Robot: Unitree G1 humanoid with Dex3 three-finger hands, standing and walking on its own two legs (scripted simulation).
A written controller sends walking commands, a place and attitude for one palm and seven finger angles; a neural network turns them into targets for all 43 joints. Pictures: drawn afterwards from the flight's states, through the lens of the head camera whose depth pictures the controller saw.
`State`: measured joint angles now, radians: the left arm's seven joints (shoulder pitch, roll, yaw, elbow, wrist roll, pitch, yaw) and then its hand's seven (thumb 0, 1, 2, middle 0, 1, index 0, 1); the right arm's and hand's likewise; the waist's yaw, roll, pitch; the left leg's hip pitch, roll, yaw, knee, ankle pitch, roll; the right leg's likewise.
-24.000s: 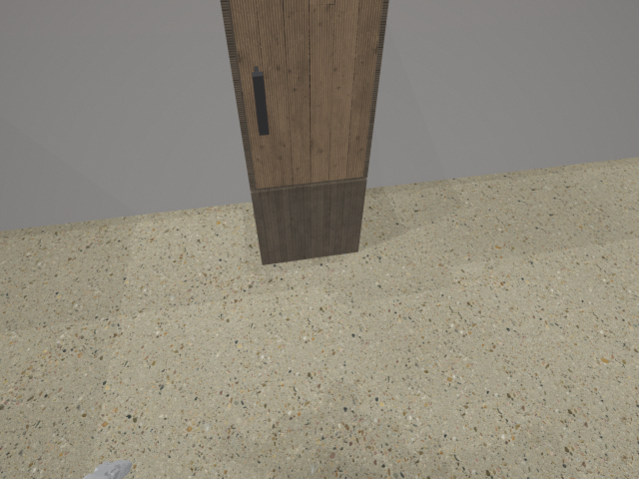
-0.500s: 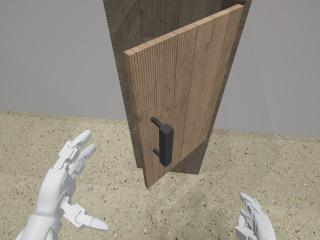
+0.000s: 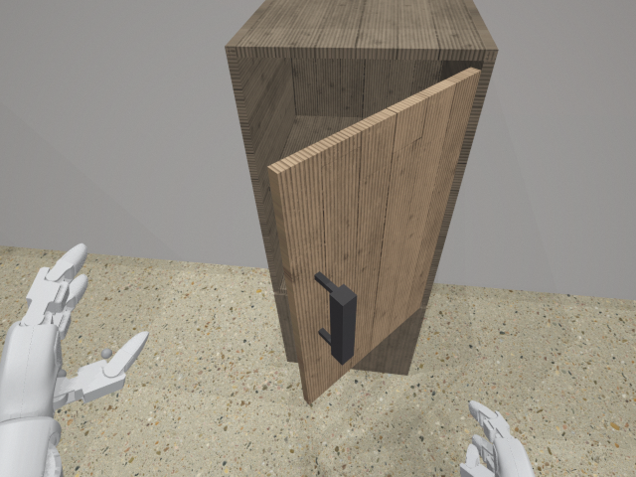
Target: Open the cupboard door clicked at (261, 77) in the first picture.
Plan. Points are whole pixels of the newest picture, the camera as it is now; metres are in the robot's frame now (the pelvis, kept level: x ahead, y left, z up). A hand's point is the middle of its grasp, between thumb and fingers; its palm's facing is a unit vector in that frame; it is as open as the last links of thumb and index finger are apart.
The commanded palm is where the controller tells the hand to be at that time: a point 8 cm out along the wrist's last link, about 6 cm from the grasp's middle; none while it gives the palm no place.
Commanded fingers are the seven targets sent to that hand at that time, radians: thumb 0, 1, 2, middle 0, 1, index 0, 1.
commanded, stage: draw the hand back to the body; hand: left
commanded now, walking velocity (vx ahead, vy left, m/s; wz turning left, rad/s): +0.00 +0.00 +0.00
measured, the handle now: (332, 318) +0.36 +0.03 -0.02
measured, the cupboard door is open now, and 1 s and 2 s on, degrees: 49 49 49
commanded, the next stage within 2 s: step back with the hand held close in 0.54 s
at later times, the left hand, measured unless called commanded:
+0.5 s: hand (89, 349) +0.19 +0.24 +0.15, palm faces +0.45 -0.79 -0.42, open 7.5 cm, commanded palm +0.14 +0.28 +0.17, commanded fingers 0.00 0.90 0.90 -0.20 -0.30 -0.20 -0.30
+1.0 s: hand (76, 361) +0.18 +0.25 +0.15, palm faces +0.31 -0.78 -0.55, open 7.4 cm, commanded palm +0.12 +0.29 +0.18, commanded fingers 0.00 0.90 0.90 -0.20 -0.30 -0.20 -0.30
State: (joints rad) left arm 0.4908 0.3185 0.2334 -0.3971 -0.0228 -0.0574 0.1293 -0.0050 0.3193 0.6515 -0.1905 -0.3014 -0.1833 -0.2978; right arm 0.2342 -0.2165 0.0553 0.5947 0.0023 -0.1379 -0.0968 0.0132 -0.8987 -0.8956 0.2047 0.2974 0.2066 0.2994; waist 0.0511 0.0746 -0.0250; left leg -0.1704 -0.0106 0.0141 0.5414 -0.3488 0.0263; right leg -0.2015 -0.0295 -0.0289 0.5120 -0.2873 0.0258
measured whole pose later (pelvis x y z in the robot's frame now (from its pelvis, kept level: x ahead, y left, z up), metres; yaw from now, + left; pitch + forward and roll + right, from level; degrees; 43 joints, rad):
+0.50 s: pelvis +0.00 -0.02 +0.01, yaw +0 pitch -4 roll -1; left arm 0.47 0.32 0.32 -0.36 -0.03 -0.08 0.11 0.01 0.88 0.89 -0.21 -0.30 -0.21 -0.30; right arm 0.20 -0.23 0.02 0.65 -0.01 -0.13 -0.09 0.01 -0.90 -0.90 0.20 0.30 0.21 0.30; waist 0.07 0.07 0.03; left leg -0.05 0.02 0.01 0.40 -0.28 0.00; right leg -0.09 0.00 -0.03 0.38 -0.22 0.00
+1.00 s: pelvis -0.03 +0.00 +0.01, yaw -1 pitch +1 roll -1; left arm 0.57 0.41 0.39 -0.45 -0.03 -0.15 0.11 0.01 0.89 0.90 -0.22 -0.30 -0.21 -0.30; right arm 0.15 -0.25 -0.02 0.58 0.01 -0.02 -0.09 0.01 -0.90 -0.90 0.20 0.30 0.20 0.30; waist 0.00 0.05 0.04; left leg -0.21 0.00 0.04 0.44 -0.24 0.02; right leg -0.24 -0.01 -0.01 0.38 -0.16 0.02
